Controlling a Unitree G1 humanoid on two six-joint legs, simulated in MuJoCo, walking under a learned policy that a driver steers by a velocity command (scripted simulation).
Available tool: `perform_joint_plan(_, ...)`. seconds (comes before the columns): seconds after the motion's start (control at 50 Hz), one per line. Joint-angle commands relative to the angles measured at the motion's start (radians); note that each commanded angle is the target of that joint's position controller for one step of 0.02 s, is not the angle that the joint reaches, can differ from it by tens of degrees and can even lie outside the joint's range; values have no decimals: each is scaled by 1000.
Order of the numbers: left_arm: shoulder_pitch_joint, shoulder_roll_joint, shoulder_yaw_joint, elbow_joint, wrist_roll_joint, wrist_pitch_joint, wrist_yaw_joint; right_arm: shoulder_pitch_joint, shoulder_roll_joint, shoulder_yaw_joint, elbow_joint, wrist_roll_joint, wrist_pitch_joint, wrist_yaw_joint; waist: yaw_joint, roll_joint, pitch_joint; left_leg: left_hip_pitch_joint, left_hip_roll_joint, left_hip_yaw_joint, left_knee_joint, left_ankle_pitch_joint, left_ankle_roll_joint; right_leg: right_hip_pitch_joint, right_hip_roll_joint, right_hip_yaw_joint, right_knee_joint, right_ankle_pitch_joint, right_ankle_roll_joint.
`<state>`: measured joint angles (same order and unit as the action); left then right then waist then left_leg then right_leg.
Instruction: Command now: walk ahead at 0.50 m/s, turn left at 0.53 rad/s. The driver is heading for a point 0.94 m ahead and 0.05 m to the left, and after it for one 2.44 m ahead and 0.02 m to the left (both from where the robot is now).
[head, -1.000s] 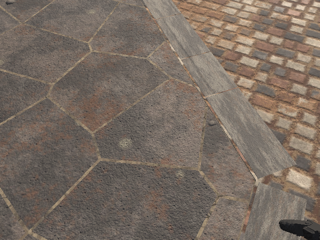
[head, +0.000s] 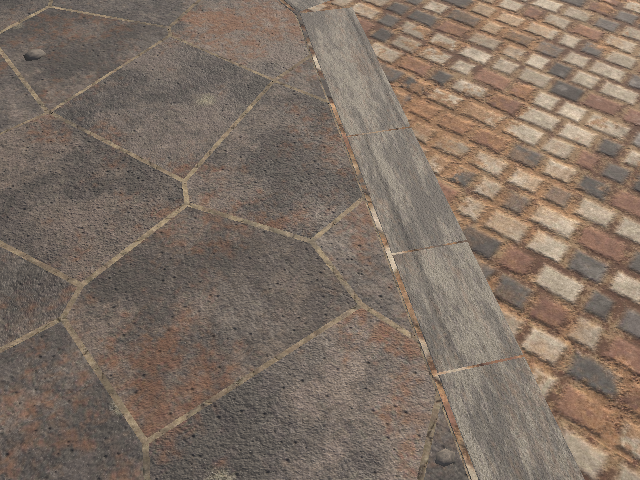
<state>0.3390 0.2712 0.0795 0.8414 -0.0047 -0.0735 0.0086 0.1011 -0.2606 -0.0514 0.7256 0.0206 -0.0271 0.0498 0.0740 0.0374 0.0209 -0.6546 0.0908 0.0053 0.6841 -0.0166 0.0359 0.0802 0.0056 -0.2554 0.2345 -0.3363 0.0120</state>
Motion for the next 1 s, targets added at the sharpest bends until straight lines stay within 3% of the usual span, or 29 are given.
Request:
perform_joint_plan(0.02, -21, 202, 50, -46, -15, 10, 10, -82, -81, -22, -114, 1, -12, 15, -34, -110, 39, 20, -48, 72, -37, -121, 50, 26, -306, 54, 59, 797, -132)
perform_joint_plan(0.04, -30, 217, 54, -48, -19, 18, 15, -29, -103, -35, -109, 1, -9, 15, -70, -132, -5, 106, -88, 103, -33, -175, 71, 33, -301, 42, 155, 969, -120)
perform_joint_plan(0.06, -47, 226, 54, -52, -22, 27, 18, 91, -141, -58, -83, 4, -7, 11, -141, -130, -70, 266, -135, 124, -68, -177, 100, 4, -279, 21, 323, 1061, -100)
perform_joint_plan(0.08, -49, 212, 46, -57, -22, 27, 22, 257, -206, -94, -40, 5, -2, -4, -225, -99, -156, 539, -159, 89, -130, -113, 140, -134, -237, 4, 560, 955, -61)
perform_joint_plan(0.1, -8, 110, 15, -92, 18, 15, 20, 338, -313, -121, -21, 7, 6, -28, -200, 114, -230, 850, 63, -286, -151, -98, 236, -491, -140, 8, 913, 306, -5)
perform_joint_plan(0.12, 18, 54, -14, -136, 13, -26, 7, 300, -348, -114, -62, 1, -12, -20, -136, 208, -388, 1045, 251, -846, -330, -261, 419, -776, 46, 240, 1167, -279, 26)
perform_joint_plan(0.14, -106, 144, 7, -156, -27, -55, -7, 305, -255, -88, -62, -3, -23, -12, -199, 69, -343, 1029, 232, -773, -389, -284, 358, -888, -13, 359, 1191, -217, 5)
perform_joint_plan(0.16, -152, 144, 4, -173, -41, -69, -12, 272, -213, -77, -56, -3, -32, -13, -179, 52, -213, 901, 195, -618, -387, -235, 318, -915, -53, 342, 1128, -131, -19)
perform_joint_plan(0.18, -152, 133, 3, -160, -19, -74, -4, 202, -185, -67, -65, 0, -35, -15, -128, -28, -136, 745, 146, -505, -387, -149, 279, -860, -97, 339, 1036, -59, -22)
perform_joint_plan(0.2, -144, 148, 13, -151, 4, -67, 2, 146, -149, -56, -81, -6, -36, -19, -92, -16, -97, 626, 113, -428, -401, -46, 260, -788, -122, 339, 960, -17, -15)
perform_joint_plan(0.22, -125, 151, 18, -148, 10, -53, 0, 118, -137, -50, -98, -16, -35, -23, -64, 2, -86, 551, 91, -395, -424, 7, 257, -730, -133, 343, 932, 13, -8)
perform_joint_plan(0.28, -134, 115, 11, -157, 21, -25, 1, 131, -164, -58, -95, -12, -42, -39, -50, 0, -68, 446, 61, -321, -455, 131, 267, -697, -120, 315, 814, 82, 34)
perform_joint_plan(0.32, -210, 95, 2, -181, 23, -21, 3, 162, -182, -63, -84, -8, -40, -52, -73, 6, -43, 420, 33, -281, -457, 130, 246, -712, -101, 307, 677, 196, 56)
perform_joint_plan(0.38, -303, 64, -15, -192, 15, -28, -12, 196, -168, -57, -64, -5, -35, -61, -120, 43, -34, 411, -5, -221, -448, 37, 194, -645, -66, 293, 440, 401, 57)
perform_joint_plan(0.44, -363, 75, -18, -201, -3, -39, -32, 248, -171, -52, -32, -6, -38, -58, -161, 57, -13, 469, 42, -236, -443, -38, 186, -627, -60, 285, 345, 484, 34)
perform_joint_plan(0.52, -394, 105, -14, -228, -8, -46, -51, 286, -186, -56, 3, -11, -32, -58, -166, 63, 22, 663, 134, -268, -383, 81, 169, -723, -58, 281, 291, 325, -42)
perform_joint_plan(0.56, -317, 125, -4, -214, -9, -46, -55, 258, -198, -59, 5, -12, -25, -63, -119, 75, -8, 703, 128, -227, -302, 324, 140, -629, -23, 248, 272, 244, -85)
perform_joint_plan(0.58, -209, 148, 11, -182, -5, -46, -53, 236, -194, -56, 0, -13, -21, -65, -59, 59, -80, 695, 87, -175, -178, 505, 118, -474, 16, 215, 245, 271, -114)
perform_joint_plan(0.6, -72, 191, 27, -152, 8, -46, -51, 222, -173, -44, -17, -23, -19, -71, 4, 15, -190, 606, 31, -121, 36, 503, 79, -243, -43, 296, 267, 390, -161)
perform_joint_plan(0.62, 17, 283, 44, -154, 27, -45, -50, 308, -118, -26, -49, -38, -32, -75, -21, -186, -330, 283, -107, -55, 405, 135, -8, 110, -253, 667, 271, 536, -305)
perform_joint_plan(0.64, 43, 241, 37, -132, 1, -35, -56, 344, -106, -16, -39, -41, -47, -70, -26, -341, -382, 53, -207, -88, 624, -543, -59, 248, -363, 975, 141, 569, -404)
perform_joint_plan(0.66, -4, 187, 19, -149, -15, -27, -53, 285, -169, -26, -51, -22, -59, -58, -14, -217, -290, -32, -141, -153, 689, -536, -58, 188, -343, 907, 137, 516, -360)
perform_joint_plan(0.68, -64, 161, 12, -170, -9, -17, -46, 193, -171, -25, -72, -13, -63, -54, -14, -120, -197, -40, -102, -131, 668, -477, -60, 64, -303, 767, 143, 590, -323)
perform_joint_plan(0.7, -104, 151, 6, -180, -4, -9, -44, 131, -168, -27, -89, -26, -62, -56, -31, -39, -112, -35, -75, -105, 607, -443, -65, -69, -262, 670, 134, 720, -303)
perform_joint_plan(0.72, -118, 145, 4, -185, -1, -6, -38, 116, -171, -33, -100, -40, -54, -63, -53, -27, -99, 7, -50, -103, 539, -412, -68, -144, -235, 619, 123, 794, -288)
perform_joint_plan(0.76, -131, 156, 7, -184, 6, 1, -31, 151, -135, -28, -99, -39, -33, -73, -93, -87, -104, 71, -51, -95, 451, -389, -87, -223, -191, 574, 104, 868, -282)
perform_joint_plan(0.8, -129, 186, 18, -179, 5, 9, -21, 165, -117, -23, -93, -37, -18, -85, -104, -110, -127, 84, -69, -80, 368, -352, -110, -252, -172, 542, 103, 921, -286)
perform_joint_plan(0.9, -107, 202, 28, -168, -20, 58, 14, 63, -107, -23, -106, -33, 2, -93, -76, -123, -161, 106, -104, -98, 177, -170, -137, -268, -128, 553, 131, 726, -218)
perform_joint_plan(1.0, -86, 200, 32, -174, -15, 94, 33, -63, -109, -25, -136, -23, -12, -77, -35, -157, -116, 92, -131, -136, 15, -181, -131, -213, -129, 669, 165, 527, -204)
